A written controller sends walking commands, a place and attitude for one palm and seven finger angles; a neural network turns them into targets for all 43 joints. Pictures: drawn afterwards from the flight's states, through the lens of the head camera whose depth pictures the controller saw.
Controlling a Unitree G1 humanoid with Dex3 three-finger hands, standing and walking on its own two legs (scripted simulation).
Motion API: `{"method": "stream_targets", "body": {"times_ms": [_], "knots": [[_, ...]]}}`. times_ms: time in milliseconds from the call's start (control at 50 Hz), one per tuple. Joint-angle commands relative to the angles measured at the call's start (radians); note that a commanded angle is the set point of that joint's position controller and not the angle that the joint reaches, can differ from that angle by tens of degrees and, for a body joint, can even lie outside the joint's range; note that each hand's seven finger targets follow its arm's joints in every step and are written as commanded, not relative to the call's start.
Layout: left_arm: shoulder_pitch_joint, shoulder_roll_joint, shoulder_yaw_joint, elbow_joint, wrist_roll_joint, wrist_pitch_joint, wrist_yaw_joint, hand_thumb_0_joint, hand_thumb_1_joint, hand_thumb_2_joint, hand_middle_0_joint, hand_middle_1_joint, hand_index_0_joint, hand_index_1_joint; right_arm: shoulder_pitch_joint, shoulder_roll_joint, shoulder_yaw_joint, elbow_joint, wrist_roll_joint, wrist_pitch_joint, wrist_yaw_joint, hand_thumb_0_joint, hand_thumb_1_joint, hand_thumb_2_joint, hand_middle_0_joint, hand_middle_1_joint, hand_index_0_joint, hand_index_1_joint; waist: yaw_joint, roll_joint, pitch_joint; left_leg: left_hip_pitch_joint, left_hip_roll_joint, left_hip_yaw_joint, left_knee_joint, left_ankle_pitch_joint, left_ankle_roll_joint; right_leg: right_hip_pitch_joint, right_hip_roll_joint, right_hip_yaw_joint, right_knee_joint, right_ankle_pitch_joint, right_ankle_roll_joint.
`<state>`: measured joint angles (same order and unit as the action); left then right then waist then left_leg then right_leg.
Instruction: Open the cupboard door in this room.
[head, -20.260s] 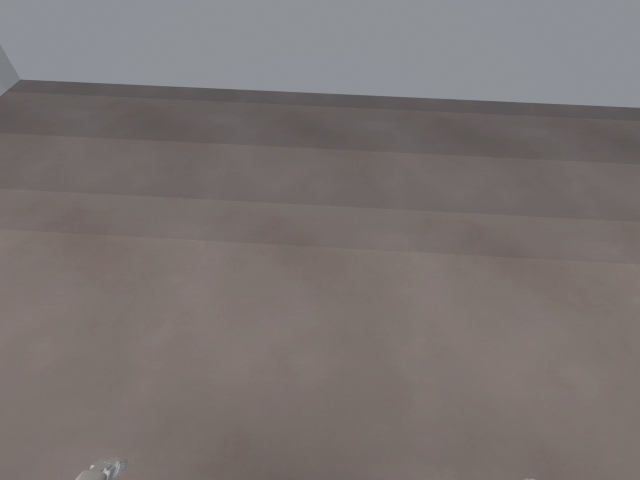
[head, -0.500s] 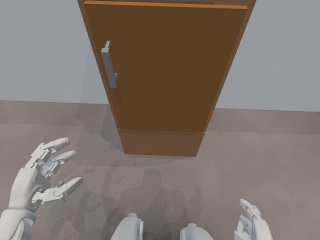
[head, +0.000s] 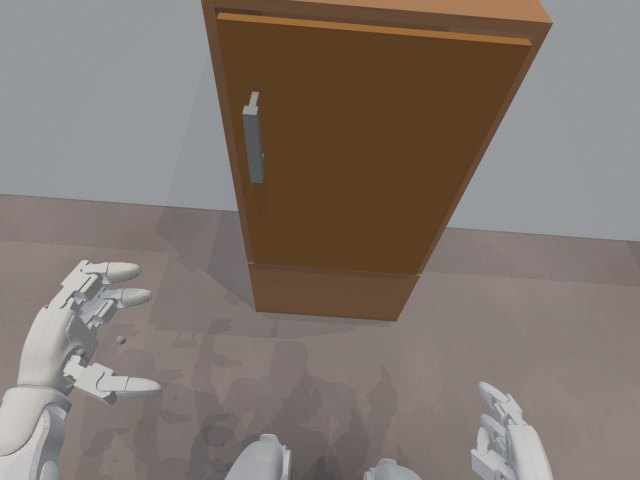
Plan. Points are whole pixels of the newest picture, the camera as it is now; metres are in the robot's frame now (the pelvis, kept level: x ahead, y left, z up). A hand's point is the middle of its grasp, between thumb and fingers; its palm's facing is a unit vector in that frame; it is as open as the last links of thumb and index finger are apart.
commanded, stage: raise the hand with hooked fingers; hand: left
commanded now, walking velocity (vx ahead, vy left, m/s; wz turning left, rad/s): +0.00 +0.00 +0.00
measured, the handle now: (256, 139) +0.60 +0.15 +0.05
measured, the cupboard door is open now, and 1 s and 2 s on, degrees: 0 0 0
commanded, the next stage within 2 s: move the hooked fingers beside the handle in 0.88 s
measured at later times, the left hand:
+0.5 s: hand (109, 291) +0.30 +0.27 +0.06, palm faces +0.01 -1.00 -0.03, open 13.9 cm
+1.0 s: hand (125, 292) +0.30 +0.25 +0.07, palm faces +0.02 -1.00 -0.04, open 13.9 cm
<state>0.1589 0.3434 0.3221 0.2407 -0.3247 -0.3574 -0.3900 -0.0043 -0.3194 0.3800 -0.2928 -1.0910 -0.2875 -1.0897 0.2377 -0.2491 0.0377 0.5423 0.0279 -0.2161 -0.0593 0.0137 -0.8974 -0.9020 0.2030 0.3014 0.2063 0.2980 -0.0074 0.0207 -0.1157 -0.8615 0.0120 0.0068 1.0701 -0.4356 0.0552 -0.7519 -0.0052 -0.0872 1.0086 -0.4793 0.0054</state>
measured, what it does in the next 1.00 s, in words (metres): stands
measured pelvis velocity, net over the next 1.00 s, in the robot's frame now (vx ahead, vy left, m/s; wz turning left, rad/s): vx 0.01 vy -0.02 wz -0.01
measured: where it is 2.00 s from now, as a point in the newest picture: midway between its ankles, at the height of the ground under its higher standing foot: outside the picture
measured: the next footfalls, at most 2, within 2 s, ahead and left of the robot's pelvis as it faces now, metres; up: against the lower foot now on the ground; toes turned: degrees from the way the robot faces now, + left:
none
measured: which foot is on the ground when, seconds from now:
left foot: down 0.00-1.00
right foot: down 0.00-1.00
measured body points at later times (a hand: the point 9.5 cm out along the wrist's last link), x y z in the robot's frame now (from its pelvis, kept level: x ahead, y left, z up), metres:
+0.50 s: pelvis +0.01 -0.01 +0.01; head +0.07 +0.01 +0.46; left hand +0.30 +0.32 +0.07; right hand +0.15 -0.26 -0.07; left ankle +0.05 +0.08 -0.67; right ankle +0.01 -0.13 -0.67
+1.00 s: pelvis +0.01 -0.02 +0.01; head +0.07 -0.01 +0.45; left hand +0.30 +0.30 +0.07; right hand +0.17 -0.27 -0.07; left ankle +0.05 +0.08 -0.67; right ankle +0.01 -0.13 -0.67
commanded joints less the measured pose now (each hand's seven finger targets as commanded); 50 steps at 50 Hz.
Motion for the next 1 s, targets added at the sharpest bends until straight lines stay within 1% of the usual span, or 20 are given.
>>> {"method": "stream_targets", "body": {"times_ms": [0, 20, 60, 120, 200, 240, 300, 320, 340, 380, 420, 440, 500, 520, 600, 720, 760, 880, 920, 980], "knots": [[-0.162, 0.197, 0.096, -0.195, -0.03, -0.055, -0.023, 0.0, -0.5, 0.3, -0.3, -1.2, -0.3, -1.2, 0.003, -0.173, -0.072, -0.126, 0.006, -0.047, -0.02, 0.0, -0.9, -0.9, 0.2, 0.3, 0.2, 0.3, -0.004, 0.11, -0.229, 0.32, 0.016, -0.116, -0.233, 0.139, -0.052, -0.009, 0.043, 0.003, -0.129, 0.107, -0.039], [-0.176, 0.212, 0.108, -0.179, -0.034, -0.049, -0.031, 0.0, -0.5, 0.3, -0.3, -1.2, -0.3, -1.2, 0.008, -0.174, -0.069, -0.125, 0.003, -0.046, -0.019, 0.0, -0.9, -0.9, 0.2, 0.3, 0.2, 0.3, 0.0, 0.116, -0.232, 0.323, 0.015, -0.118, -0.228, 0.166, -0.054, -0.005, 0.047, 0.003, -0.126, 0.121, -0.044], [-0.197, 0.216, 0.114, -0.154, -0.035, -0.043, -0.043, 0.0, -0.5, 0.3, -0.3, -1.2, -0.3, -1.2, 0.01, -0.175, -0.069, -0.123, 0.005, -0.042, -0.02, 0.0, -0.9, -0.9, 0.2, 0.3, 0.2, 0.3, -0.004, 0.086, -0.23, 0.322, 0.016, -0.116, -0.23, 0.168, -0.054, -0.003, 0.048, 0.002, -0.134, 0.119, -0.04], [-0.236, 0.242, 0.132, -0.118, -0.041, -0.032, -0.061, 0.0, -0.5, 0.3, -0.3, -1.2, -0.3, -1.2, 0.013, -0.179, -0.067, -0.12, 0.005, -0.037, -0.022, 0.0, -0.9, -0.9, 0.2, 0.3, 0.2, 0.3, -0.004, 0.107, -0.222, 0.324, 0.012, -0.113, -0.225, 0.183, -0.054, -0.005, 0.051, 0.006, -0.136, 0.13, -0.045], [-0.27, 0.265, 0.153, -0.083, -0.048, -0.026, -0.083, 0.0, -0.5, 0.3, -0.3, -1.2, -0.3, -1.2, 0.019, -0.182, -0.068, -0.118, 0.009, -0.029, -0.024, 0.0, -0.9, -0.9, 0.2, 0.3, 0.2, 0.3, -0.004, 0.086, -0.241, 0.324, 0.011, -0.099, -0.227, 0.196, -0.049, 0.019, 0.049, 0.009, -0.15, 0.14, -0.041], [-0.315, 0.293, 0.165, -0.09, -0.049, -0.027, -0.092, 0.0, -0.5, 0.3, -0.3, -1.2, -0.3, -1.2, 0.022, -0.183, -0.066, -0.117, 0.007, -0.029, -0.024, 0.0, -0.9, -0.9, 0.2, 0.3, 0.2, 0.3, -0.001, 0.129, -0.262, 0.349, 0.012, -0.1, -0.225, 0.216, -0.053, 0.02, 0.05, 0.013, -0.149, 0.146, -0.045], [-0.316, 0.304, 0.179, -0.059, -0.053, -0.025, -0.098, 0.0, -0.5, 0.3, -0.3, -1.2, -0.3, -1.2, 0.029, -0.185, -0.069, -0.114, 0.01, -0.026, -0.026, 0.0, -0.9, -0.9, 0.2, 0.3, 0.2, 0.3, -0.003, 0.101, -0.258, 0.353, 0.014, -0.099, -0.232, 0.227, -0.049, 0.032, 0.05, 0.013, -0.159, 0.156, -0.043], [-0.329, 0.327, 0.199, -0.038, -0.059, -0.022, -0.102, 0.0, -0.5, 0.3, -0.3, -1.2, -0.3, -1.2, 0.034, -0.188, -0.067, -0.114, 0.007, -0.024, -0.026, 0.0, -0.9, -0.9, 0.2, 0.3, 0.2, 0.3, 0.004, 0.102, -0.253, 0.336, 0.01, -0.094, -0.225, 0.24, -0.049, 0.044, 0.054, 0.016, -0.156, 0.169, -0.047], [-0.346, 0.323, 0.194, -0.031, -0.058, -0.021, -0.106, 0.0, -0.5, 0.3, -0.3, -1.2, -0.3, -1.2, 0.037, -0.187, -0.066, -0.113, 0.009, -0.021, -0.025, 0.0, -0.9, -0.9, 0.2, 0.3, 0.2, 0.3, -0.002, 0.091, -0.255, 0.339, 0.011, -0.094, -0.23, 0.236, -0.048, 0.042, 0.054, 0.015, -0.159, 0.167, -0.044], [-0.344, 0.313, 0.186, -0.009, -0.059, -0.018, -0.114, 0.0, -0.5, 0.3, -0.3, -1.2, -0.3, -1.2, 0.037, -0.187, -0.068, -0.115, 0.012, -0.018, -0.025, 0.0, -0.9, -0.9, 0.2, 0.3, 0.2, 0.3, 0.0, 0.108, -0.253, 0.342, 0.009, -0.089, -0.237, 0.221, -0.046, 0.044, 0.051, 0.017, -0.168, 0.156, -0.042], [-0.309, 0.295, 0.179, 0.024, -0.07, -0.011, -0.126, 0.0, -0.5, 0.3, -0.3, -1.2, -0.3, -1.2, 0.042, -0.187, -0.071, -0.12, 0.012, -0.015, -0.024, 0.0, -0.9, -0.9, 0.2, 0.3, 0.2, 0.3, 0.001, 0.057, -0.246, 0.316, 0.004, -0.077, -0.226, 0.224, -0.038, 0.066, 0.054, 0.023, -0.175, 0.175, -0.042], [-0.306, 0.294, 0.18, 0.019, -0.071, -0.012, -0.129, 0.0, -0.5, 0.3, -0.3, -1.2, -0.3, -1.2, 0.041, -0.186, -0.071, -0.121, 0.013, -0.015, -0.021, 0.0, -0.9, -0.9, 0.2, 0.3, 0.2, 0.3, 0.004, 0.076, -0.258, 0.318, 0.003, -0.071, -0.223, 0.241, -0.037, 0.073, 0.052, 0.025, -0.173, 0.194, -0.041], [-0.319, 0.296, 0.176, 0.022, -0.066, -0.014, -0.126, 0.0, -0.5, 0.3, -0.3, -1.2, -0.3, -1.2, 0.042, -0.187, -0.074, -0.123, 0.014, -0.009, -0.017, 0.0, -0.9, -0.9, 0.2, 0.3, 0.2, 0.3, -0.006, 0.063, -0.234, 0.292, 0.002, -0.063, -0.217, 0.217, -0.032, 0.062, 0.05, 0.03, -0.177, 0.184, -0.036], [-0.333, 0.311, 0.187, 0.011, -0.068, -0.022, -0.124, 0.0, -0.5, 0.3, -0.3, -1.2, -0.3, -1.2, 0.046, -0.188, -0.074, -0.123, 0.011, -0.009, -0.017, 0.0, -0.9, -0.9, 0.2, 0.3, 0.2, 0.3, -0.001, 0.065, -0.238, 0.292, 0.002, -0.065, -0.213, 0.223, -0.033, 0.068, 0.053, 0.033, -0.171, 0.187, -0.041], [-0.327, 0.326, 0.211, -0.019, -0.066, -0.049, -0.106, 0.0, -0.5, 0.3, -0.3, -1.2, -0.3, -1.2, 0.046, -0.181, -0.076, -0.125, 0.01, -0.007, -0.015, 0.0, -0.9, -0.9, 0.2, 0.3, 0.2, 0.3, 0.003, 0.088, -0.281, 0.306, 0.001, -0.055, -0.206, 0.252, -0.031, 0.088, 0.049, 0.041, -0.164, 0.214, -0.035], [-0.344, 0.316, 0.198, 0.007, -0.069, -0.049, -0.111, 0.0, -0.5, 0.3, -0.3, -1.2, -0.3, -1.2, 0.043, -0.18, -0.071, -0.121, 0.012, 0.001, -0.019, 0.0, -0.9, -0.9, 0.2, 0.3, 0.2, 0.3, -0.007, 0.075, -0.252, 0.271, -0.001, -0.046, -0.193, 0.218, -0.026, 0.089, 0.05, 0.056, -0.17, 0.205, -0.034], [-0.35, 0.322, 0.197, -0.022, -0.063, -0.052, -0.113, 0.0, -0.5, 0.3, -0.3, -1.2, -0.3, -1.2, 0.039, -0.177, -0.072, -0.121, 0.014, 0.0, -0.021, 0.0, -0.9, -0.9, 0.2, 0.3, 0.2, 0.3, -0.005, 0.106, -0.284, 0.295, 0.0, -0.046, -0.197, 0.234, -0.026, 0.098, 0.046, 0.055, -0.168, 0.22, -0.032], [-0.333, 0.305, 0.194, 0.011, -0.071, -0.046, -0.112, 0.0, -0.5, 0.3, -0.3, -1.2, -0.3, -1.2, 0.037, -0.174, -0.069, -0.12, 0.016, 0.002, -0.022, 0.0, -0.9, -0.9, 0.2, 0.3, 0.2, 0.3, -0.007, 0.061, -0.264, 0.281, -0.001, -0.046, -0.197, 0.237, -0.026, 0.101, 0.048, 0.052, -0.171, 0.232, -0.028], [-0.35, 0.313, 0.192, 0.009, -0.071, -0.045, -0.114, 0.0, -0.5, 0.3, -0.3, -1.2, -0.3, -1.2, 0.037, -0.177, -0.068, -0.12, 0.015, 0.002, -0.024, 0.0, -0.9, -0.9, 0.2, 0.3, 0.2, 0.3, -0.007, 0.071, -0.255, 0.279, -0.001, -0.047, -0.193, 0.243, -0.026, 0.101, 0.049, 0.053, -0.167, 0.239, -0.033], [-0.375, 0.316, 0.193, 0.031, -0.065, -0.043, -0.118, 0.0, -0.5, 0.3, -0.3, -1.2, -0.3, -1.2, 0.038, -0.178, -0.068, -0.114, 0.017, 0.005, -0.026, 0.0, -0.9, -0.9, 0.2, 0.3, 0.2, 0.3, -0.018, 0.053, -0.249, 0.267, -0.001, -0.044, -0.192, 0.216, -0.024, 0.088, 0.045, 0.057, -0.175, 0.22, -0.026]]}}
